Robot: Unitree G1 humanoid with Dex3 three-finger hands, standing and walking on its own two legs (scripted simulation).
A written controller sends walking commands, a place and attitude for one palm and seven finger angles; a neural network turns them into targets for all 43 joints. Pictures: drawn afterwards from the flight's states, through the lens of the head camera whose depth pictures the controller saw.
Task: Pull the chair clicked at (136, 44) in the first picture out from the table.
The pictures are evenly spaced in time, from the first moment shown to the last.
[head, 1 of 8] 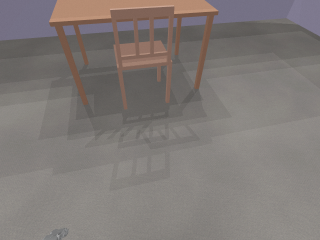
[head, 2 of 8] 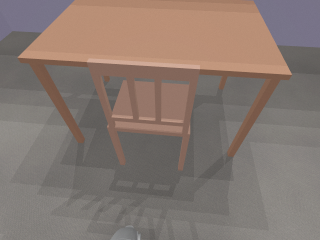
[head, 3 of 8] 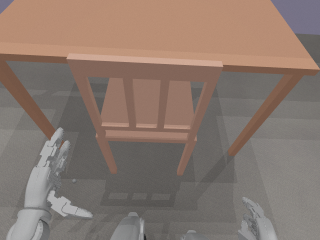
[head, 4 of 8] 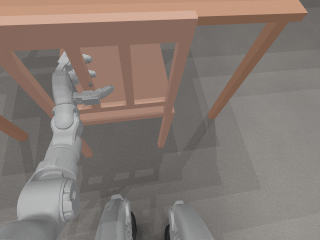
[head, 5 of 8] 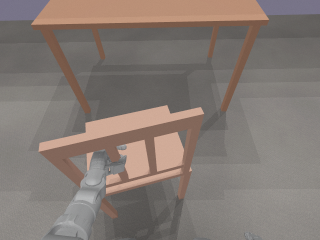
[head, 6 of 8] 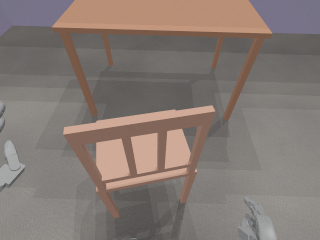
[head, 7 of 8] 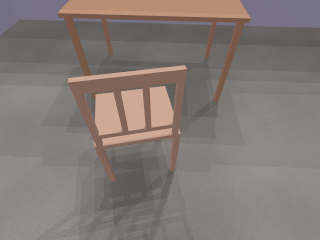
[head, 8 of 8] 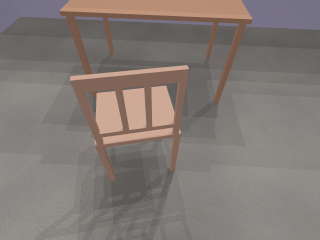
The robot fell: no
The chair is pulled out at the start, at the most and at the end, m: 0.00 0.60 0.60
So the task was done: yes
